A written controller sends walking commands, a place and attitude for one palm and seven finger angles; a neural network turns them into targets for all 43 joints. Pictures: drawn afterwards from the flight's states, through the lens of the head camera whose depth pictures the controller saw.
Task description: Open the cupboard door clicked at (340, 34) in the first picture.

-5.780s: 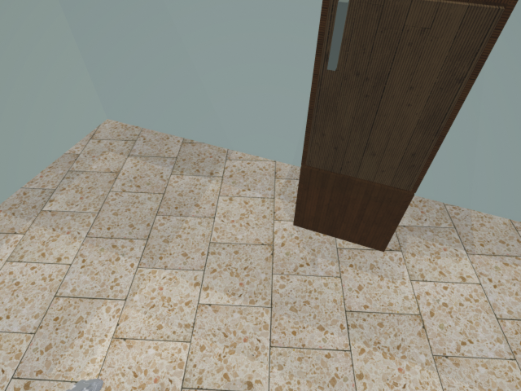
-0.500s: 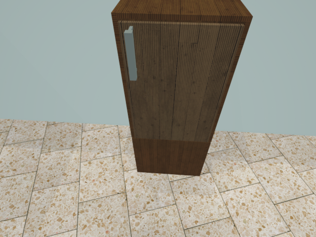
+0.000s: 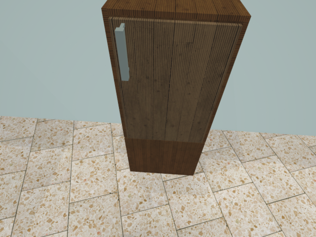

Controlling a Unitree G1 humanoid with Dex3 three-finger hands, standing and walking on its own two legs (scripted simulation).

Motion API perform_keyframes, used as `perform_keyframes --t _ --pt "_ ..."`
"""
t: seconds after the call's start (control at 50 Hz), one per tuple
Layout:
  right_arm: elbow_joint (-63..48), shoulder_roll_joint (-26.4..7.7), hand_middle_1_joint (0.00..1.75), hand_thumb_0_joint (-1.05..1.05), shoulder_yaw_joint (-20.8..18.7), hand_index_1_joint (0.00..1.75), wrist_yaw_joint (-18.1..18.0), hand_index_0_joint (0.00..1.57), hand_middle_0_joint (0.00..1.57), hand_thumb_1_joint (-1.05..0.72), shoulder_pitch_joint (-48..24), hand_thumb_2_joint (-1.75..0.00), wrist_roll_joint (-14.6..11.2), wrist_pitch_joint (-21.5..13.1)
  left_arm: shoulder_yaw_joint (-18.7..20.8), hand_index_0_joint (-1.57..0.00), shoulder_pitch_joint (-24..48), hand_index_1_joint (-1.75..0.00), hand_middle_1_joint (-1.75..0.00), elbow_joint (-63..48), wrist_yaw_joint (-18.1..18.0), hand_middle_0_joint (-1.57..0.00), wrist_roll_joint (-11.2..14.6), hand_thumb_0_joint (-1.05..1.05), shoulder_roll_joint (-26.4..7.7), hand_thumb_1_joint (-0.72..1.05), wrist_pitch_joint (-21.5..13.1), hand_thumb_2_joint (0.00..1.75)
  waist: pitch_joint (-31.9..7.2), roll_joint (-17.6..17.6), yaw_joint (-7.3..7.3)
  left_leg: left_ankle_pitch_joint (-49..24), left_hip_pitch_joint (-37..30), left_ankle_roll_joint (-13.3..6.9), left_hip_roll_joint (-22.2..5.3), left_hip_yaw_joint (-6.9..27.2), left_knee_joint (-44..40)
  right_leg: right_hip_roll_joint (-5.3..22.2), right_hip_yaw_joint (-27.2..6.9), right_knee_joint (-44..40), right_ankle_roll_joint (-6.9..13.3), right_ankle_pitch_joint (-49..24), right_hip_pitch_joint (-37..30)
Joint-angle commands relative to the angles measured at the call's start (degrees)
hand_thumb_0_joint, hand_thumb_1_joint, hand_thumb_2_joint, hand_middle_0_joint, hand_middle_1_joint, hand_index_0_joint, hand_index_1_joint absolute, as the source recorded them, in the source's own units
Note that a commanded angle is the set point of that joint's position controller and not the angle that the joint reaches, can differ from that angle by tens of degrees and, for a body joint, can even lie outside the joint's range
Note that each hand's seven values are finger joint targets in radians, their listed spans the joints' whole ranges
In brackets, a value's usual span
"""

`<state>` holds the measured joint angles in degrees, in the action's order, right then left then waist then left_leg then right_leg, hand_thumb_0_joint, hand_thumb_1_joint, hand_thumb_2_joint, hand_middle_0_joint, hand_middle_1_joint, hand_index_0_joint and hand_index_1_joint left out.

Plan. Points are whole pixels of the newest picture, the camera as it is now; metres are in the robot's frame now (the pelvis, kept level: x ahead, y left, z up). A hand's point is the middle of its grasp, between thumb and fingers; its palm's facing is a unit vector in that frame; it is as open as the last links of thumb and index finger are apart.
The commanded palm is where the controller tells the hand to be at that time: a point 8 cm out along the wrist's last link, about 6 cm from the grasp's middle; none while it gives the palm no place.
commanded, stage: shuffle to correct the standing spot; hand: left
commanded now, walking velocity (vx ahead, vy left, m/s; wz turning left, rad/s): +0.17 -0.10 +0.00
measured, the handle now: (124, 53) +0.61 +0.15 +0.16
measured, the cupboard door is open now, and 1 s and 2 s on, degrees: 0 0 0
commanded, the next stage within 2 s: come to a stop and stand still in 0.10 s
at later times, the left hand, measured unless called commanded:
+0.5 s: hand out of the picture +0.07 +0.16 -0.18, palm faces +0.05 -0.98 -0.17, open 7.4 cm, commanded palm none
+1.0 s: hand out of the picture +0.08 +0.15 -0.17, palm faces +0.09 -0.97 -0.23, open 7.3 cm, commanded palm none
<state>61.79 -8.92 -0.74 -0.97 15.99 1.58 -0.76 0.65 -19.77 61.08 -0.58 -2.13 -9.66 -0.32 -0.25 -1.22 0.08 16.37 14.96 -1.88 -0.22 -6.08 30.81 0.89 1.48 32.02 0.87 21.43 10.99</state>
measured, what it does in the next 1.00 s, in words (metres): steps on the spot: left foot, then right foot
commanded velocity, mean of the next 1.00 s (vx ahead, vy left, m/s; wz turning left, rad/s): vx -0.02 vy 0.03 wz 0.00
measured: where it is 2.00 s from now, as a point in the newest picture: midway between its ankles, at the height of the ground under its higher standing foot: outside the picture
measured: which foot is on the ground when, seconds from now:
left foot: down 0.00-0.08, up 0.10-0.26, down 0.28-0.64, up 0.66-1.00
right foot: down 0.00-0.30, up 0.32-0.62, down 0.64-1.00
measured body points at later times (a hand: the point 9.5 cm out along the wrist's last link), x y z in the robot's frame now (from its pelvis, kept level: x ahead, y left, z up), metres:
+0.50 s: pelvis +0.07 -0.01 +0.00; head +0.11 +0.00 +0.45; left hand +0.07 +0.21 -0.16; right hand +0.14 -0.24 -0.14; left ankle +0.08 +0.09 -0.73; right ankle +0.05 -0.14 -0.69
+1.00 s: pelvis +0.05 -0.04 +0.00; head +0.07 -0.03 +0.45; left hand +0.08 +0.21 -0.15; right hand +0.11 -0.27 -0.15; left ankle +0.03 +0.08 -0.72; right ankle +0.08 -0.16 -0.73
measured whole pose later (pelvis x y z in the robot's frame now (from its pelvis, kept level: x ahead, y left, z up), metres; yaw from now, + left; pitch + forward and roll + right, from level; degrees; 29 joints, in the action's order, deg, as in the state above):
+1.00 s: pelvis +0.05 -0.04 +0.00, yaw +2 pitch +0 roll +1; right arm 57.1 -9.8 -2.4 -0.2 12.7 1.0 2.1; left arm 2.6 -14.6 55.3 -1.8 -2.1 -10.9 0.5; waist 2.1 -2.2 -1.7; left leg 20.8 17.1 2.0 -0.2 -3.9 38.0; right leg 4.3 4.7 31.4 0.3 13.4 18.2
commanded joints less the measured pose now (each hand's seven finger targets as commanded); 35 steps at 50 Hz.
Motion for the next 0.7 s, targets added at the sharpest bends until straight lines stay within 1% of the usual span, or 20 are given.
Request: perform_keyframes --t 0.0,0.04,0.06,0.08,0.1,0.14,0.22,0.24,0.26,0.28,0.3,0.34,0.4,0.48,0.56,0.58,0.6,0.62,0.64,0.68 --pt "-3.56 -7.42 0.3 0.0 -1.82 0.3 -0.43 0.2 0.2 -0.9 0.65 -0.9 -0.4 -1.21 1.11 -0.2 -6.28 -0.3 -0.3 -1.16 0.13 -0.2 0.28 0.0 -3.98 0.9 -1.29 0.9 5.11 0.52 -1.36 7.63 4.26 -3.48 -8.86 10.14 -6.93 2.93 -3.88 -6.64 3.14 -0.12 2.8" --pt "-4.5 -4.46 0.3 0.0 -1.08 0.3 -0.29 0.2 0.2 -0.9 -0.72 -0.9 -0.55 -1.79 1.84 -0.2 -9.45 -0.3 -0.3 0.15 -0.42 -0.2 0.42 0.0 -6.28 0.9 -1.83 0.9 4.2 -10.02 -2.19 2.58 11.96 -0.91 -2.63 1.05 6.82 9.5 -13.82 -12.58 6.3 -7.25 -5.42" --pt "-5.58 -3.29 0.3 0.0 -0.85 0.3 -0.05 0.2 0.2 -0.9 -3.22 -0.9 -0.35 -1.84 2.33 -0.2 -11.99 -0.3 -0.3 0.98 -0.8 -0.2 0.5 0.0 -7.33 0.9 -2.18 0.9 5.59 -12.96 -3.23 9.15 18.47 0.12 -0.69 -0.87 13.7 14.28 -19.41 -14.93 9.35 -15.92 -8.83" --pt "-6.56 -3.35 0.3 0.0 -0.87 0.3 0.08 0.2 0.2 -0.9 -5.91 -0.9 -0.31 -2.0 2.28 -0.2 -14.11 -0.3 -0.3 1.71 -1.09 -0.2 0.31 0.0 -7.0 0.9 -2.62 0.9 6.1 -10.4 -4.34 14.18 22.77 0.03 -1.21 0.54 20.43 16.92 -21.13 -14.73 12.54 -26.89 -11.56" --pt "-6.95 -2.64 0.3 0.0 -0.92 0.3 0.16 0.2 0.2 -0.9 -7.16 -0.9 -0.4 -2.24 2.42 -0.2 -15.33 -0.3 -0.3 2.32 -1.51 -0.2 0.03 0.0 -6.58 0.9 -2.83 0.9 5.47 -5.55 -4.5 15.39 25.25 -0.07 -1.91 1.21 24.25 18.13 -20.62 -12.99 14.59 -34.37 -14.48" --pt "-7.23 -1.82 0.3 0.0 -0.98 0.3 0.52 0.2 0.2 -0.9 -8.06 -0.9 -0.79 -2.43 2.4 -0.2 -13.38 -0.3 -0.3 2.25 -1.86 -0.2 -0.31 0.0 -6.59 0.9 -2.96 0.9 4.91 -4.42 -3.51 14.95 25.01 -0.2 -2.99 1.97 21.16 15.67 -14.4 -10.38 13.6 -39.53 -15.34" --pt "-2.48 -0.86 0.3 0.0 -0.46 0.3 -0.04 0.2 0.2 -0.9 3.06 -0.9 -0.67 -2.21 1.8 -0.2 -6.7 -0.3 -0.3 1.39 -1.57 -0.2 0.75 0.0 -4.88 0.9 -2.03 0.9 2.91 -3.89 2.86 -5.99 -3.8 0.0 -0.11 -1.85 -1.31 7.18 -3.77 -2.64 6.3 -34.36 1.77" --pt "-0.57 -4.44 0.3 0.0 -1.08 0.3 -0.82 0.2 0.2 -0.9 8.41 -0.9 -0.42 -2.47 1.48 -0.2 -7.77 -0.3 -0.3 1.24 -1.54 -0.2 1.02 0.0 -3.37 0.9 -1.73 0.9 -1.11 2.47 4.22 -21.7 -14.99 -2.26 -6.83 5.92 -2.92 4.27 -1.77 6.23 2.96 -29.25 7.79" --pt "-0.3 -9.63 0.3 0.0 -1.73 0.3 -1.55 0.2 0.2 -0.9 12.07 -0.9 -0.24 -2.47 1.18 -0.2 -9.85 -0.3 -0.3 0.7 -1.71 -0.2 1.7 0.0 -1.2 0.9 -1.54 0.9 -5.96 14.95 3.91 -41.99 -19.45 -9.71 -21.53 21.77 -5.74 -0.03 2.17 17.27 -0.46 -4.66 13.19" --pt "-0.63 -10.09 0.3 0.0 -1.68 0.3 -1.86 0.2 0.2 -0.9 11.59 -0.9 -0.8 -1.52 1.28 -0.2 -9.12 -0.3 -0.3 0.06 -2.02 -0.2 1.28 0.0 -1.82 0.9 -1.29 0.9 -6.11 11.79 3.07 -47.71 -15.16 -13.47 -25.67 24.11 -8.73 -1.16 -0.45 24.26 -0.03 13.91 11.98" --pt "-1.49 -10.21 0.3 0.0 -1.39 0.3 -2.31 0.2 0.2 -0.9 7.71 -0.9 -0.82 -1.5 1.31 -0.2 -7.06 -0.3 -0.3 -0.11 -2.39 -0.2 1.26 0.0 -1.29 0.9 -0.39 0.9 -2.34 12.11 1.94 -48.55 -9.25 -14.32 -26.33 23.95 -9.38 0.98 -2.51 27.39 -0.19 14.3 13.19" --pt "-2.51 -7.23 0.3 0.0 -0.76 0.3 -2.43 0.2 0.2 -0.9 1.43 -0.9 -0.56 -1.5 1.45 -0.2 -4.72 -0.3 -0.3 0.1 -1.95 -0.2 0.81 0.0 -0.67 0.9 0.36 0.9 4.2 8.48 0.13 -43.97 -1.16 -12.01 -21.89 16.75 -10.86 3.54 -2.16 25.17 -1.18 10.31 12.07" --pt "-3.49 -7.42 0.3 0.0 -1.65 0.3 -2.42 0.2 0.2 -0.9 -0.67 -0.9 -0.45 -1.18 1.56 -0.2 -5.01 -0.3 -0.3 -0.64 -1.45 -0.2 0.58 0.0 0.21 0.9 1.54 0.9 1.57 7.8 -0.7 -43.53 -2.73 -9.7 -17.68 10.13 -10.02 2.93 0.57 18.99 -1.93 4.86 10.38" --pt "-5.53 -9.02 0.3 0.0 -3.11 0.3 -1.84 0.2 0.2 -0.9 -1.3 -0.9 -0.09 -0.34 2.09 -0.2 -1.88 -0.3 -0.3 -3.88 -1.38 -0.2 0.37 0.0 -0.23 0.9 1.97 0.9 -0.77 10.18 -0.01 -39.37 -2.95 -9.3 -16.93 8.2 -9.16 1.83 2.4 16.66 -2.0 1.76 10.04" --pt "-7.33 -8.99 0.3 0.0 -3.77 0.3 -1.0 0.2 0.2 -0.9 -3.63 -0.9 0.11 0.58 2.58 -0.2 -2.99 -0.3 -0.3 -5.06 -1.37 -0.2 0.46 0.0 -1.29 0.9 0.88 0.9 -1.74 8.81 -2.26 -24.92 1.25 -5.7 -13.92 7.03 -4.16 1.44 3.39 2.05 -1.9 -7.93 1.68" --pt "-7.5 -7.69 0.3 0.0 -3.61 0.3 -0.6 0.2 0.2 -0.9 -3.71 -0.9 -0.13 0.73 2.85 -0.2 -3.95 -0.3 -0.3 -5.02 -1.43 -0.2 0.25 0.0 -3.03 0.9 0.25 0.9 -1.92 4.72 -2.97 -14.93 3.11 -2.75 -10.66 5.0 -0.25 3.22 1.33 -4.0 -1.9 -13.33 -0.85" --pt "-7.84 -3.96 0.3 0.0 -2.99 0.3 -0.25 0.2 0.2 -0.9 -1.51 -0.9 -0.64 0.87 3.08 -0.2 -2.77 -0.3 -0.3 -5.8 -1.77 -0.2 -0.23 0.0 -7.08 0.9 -0.64 0.9 -2.48 -7.43 -1.75 -0.37 7.36 0.8 -4.5 1.55 6.66 11.83 -9.65 -8.97 0.68 -23.86 -2.8" --pt "-8.92 -2.57 0.3 0.0 -2.82 0.3 -0.03 0.2 0.2 -0.9 -1.59 -0.9 -0.87 1.44 3.42 -0.2 -1.34 -0.3 -0.3 -6.93 -1.62 -0.2 -0.03 0.0 -10.87 0.9 -0.76 0.9 -0.82 -12.56 -1.61 14.42 9.71 2.42 -0.52 1.48 13.04 21.05 -16.95 -12.56 6.38 -28.07 1.57" --pt "-9.47 -2.77 0.3 0.0 -2.77 0.3 -0.04 0.2 0.2 -0.9 -4.27 -0.9 -0.61 2.25 3.2 -0.2 -1.13 -0.3 -0.3 -7.48 -1.41 -0.2 0.1 0.0 -11.27 0.9 -0.7 0.9 -0.47 -10.53 -2.99 17.6 9.91 2.21 -0.76 4.81 20.03 21.83 -18.65 -14.11 9.13 -26.16 4.64" --pt "-8.05 -4.42 0.3 0.0 -2.91 0.3 0.3 0.2 0.2 -0.9 -2.94 -0.9 -0.35 2.48 3.15 -0.2 3.35 -0.3 -0.3 -8.23 -1.61 -0.2 0.23 0.0 -9.96 0.9 -0.97 0.9 0.15 -12.26 -1.17 12.09 13.53 2.83 -1.23 6.25 28.1 18.94 -15.78 -13.26 9.49 -27.37 2.29"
